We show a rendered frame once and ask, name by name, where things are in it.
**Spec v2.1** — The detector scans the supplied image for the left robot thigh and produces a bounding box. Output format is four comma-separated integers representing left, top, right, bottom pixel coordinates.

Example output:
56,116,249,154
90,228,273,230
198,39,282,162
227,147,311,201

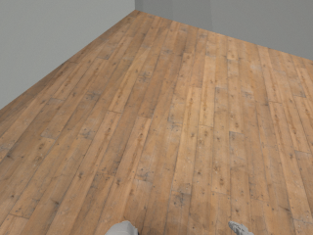
105,222,138,235

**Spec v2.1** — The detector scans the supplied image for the right robot hand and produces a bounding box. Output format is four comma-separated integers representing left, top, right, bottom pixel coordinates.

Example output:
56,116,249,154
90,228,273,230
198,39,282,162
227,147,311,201
228,220,254,235

